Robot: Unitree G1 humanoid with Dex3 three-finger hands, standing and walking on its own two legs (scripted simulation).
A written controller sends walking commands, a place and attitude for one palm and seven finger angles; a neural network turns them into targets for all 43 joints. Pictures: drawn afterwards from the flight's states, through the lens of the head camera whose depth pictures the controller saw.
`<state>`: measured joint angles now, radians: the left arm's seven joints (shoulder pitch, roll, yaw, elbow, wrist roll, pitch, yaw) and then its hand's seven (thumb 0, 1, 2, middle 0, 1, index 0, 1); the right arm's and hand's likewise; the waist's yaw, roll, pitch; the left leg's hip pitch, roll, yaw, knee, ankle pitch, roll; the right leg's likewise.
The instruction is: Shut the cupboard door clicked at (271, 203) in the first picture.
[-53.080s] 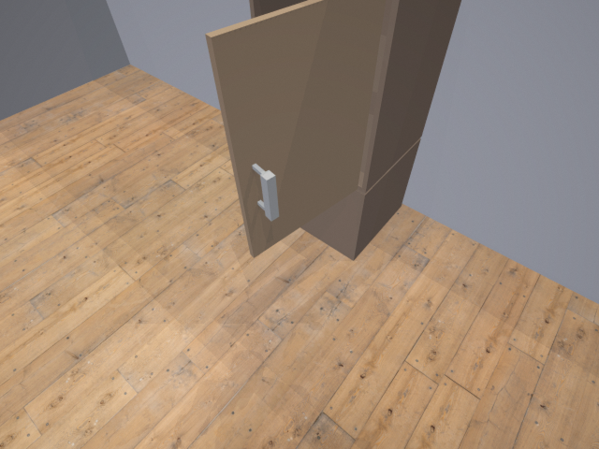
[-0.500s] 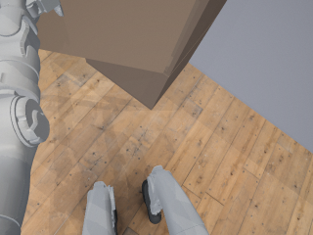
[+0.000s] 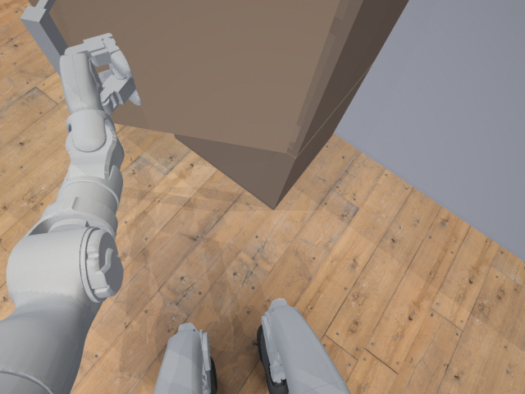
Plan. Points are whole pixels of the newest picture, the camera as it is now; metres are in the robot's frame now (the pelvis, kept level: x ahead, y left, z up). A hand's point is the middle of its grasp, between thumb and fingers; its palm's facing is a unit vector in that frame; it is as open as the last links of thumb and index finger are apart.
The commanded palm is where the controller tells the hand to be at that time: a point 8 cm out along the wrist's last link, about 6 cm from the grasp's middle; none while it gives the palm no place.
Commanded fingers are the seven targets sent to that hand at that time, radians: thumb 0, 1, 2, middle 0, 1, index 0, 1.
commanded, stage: pull the fist back off the door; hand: left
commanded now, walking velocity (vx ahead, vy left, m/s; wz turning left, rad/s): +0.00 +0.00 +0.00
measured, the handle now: (64, 43) +0.65 +0.21 +0.04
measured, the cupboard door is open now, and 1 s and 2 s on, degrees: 29 29 29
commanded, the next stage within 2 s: draw the hand back to the body in 0.26 s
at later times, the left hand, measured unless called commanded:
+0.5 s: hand (134, 101) +0.52 +0.11 +0.06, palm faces +0.15 -0.99 -0.01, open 3.1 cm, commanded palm +0.45 +0.15 +0.07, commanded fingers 0.00 0.90 0.90 -1.30 -1.50 -1.30 -1.50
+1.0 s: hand (13, 192) +0.36 +0.18 +0.16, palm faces +0.11 -0.98 -0.18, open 3.1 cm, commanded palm +0.32 +0.23 +0.19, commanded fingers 0.00 0.90 0.90 -0.97 -1.14 -0.97 -1.14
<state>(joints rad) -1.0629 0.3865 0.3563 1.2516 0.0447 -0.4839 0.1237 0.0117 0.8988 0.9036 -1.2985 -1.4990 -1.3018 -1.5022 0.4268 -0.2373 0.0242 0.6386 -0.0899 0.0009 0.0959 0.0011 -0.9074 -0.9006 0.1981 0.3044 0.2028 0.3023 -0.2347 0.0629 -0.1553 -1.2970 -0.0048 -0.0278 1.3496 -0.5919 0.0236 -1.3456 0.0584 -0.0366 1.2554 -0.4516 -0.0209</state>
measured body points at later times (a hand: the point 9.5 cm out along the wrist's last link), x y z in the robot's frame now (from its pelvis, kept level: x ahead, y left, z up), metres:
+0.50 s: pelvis +0.01 +0.00 +0.01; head +0.16 +0.01 +0.43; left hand +0.50 +0.16 +0.06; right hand +0.05 -0.25 -0.12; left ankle +0.01 +0.10 -0.60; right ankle +0.06 -0.11 -0.60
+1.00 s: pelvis +0.03 +0.00 +0.10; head +0.07 +0.00 +0.55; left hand +0.34 +0.23 +0.17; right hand +0.20 -0.25 +0.01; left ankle +0.01 +0.10 -0.60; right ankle +0.06 -0.11 -0.60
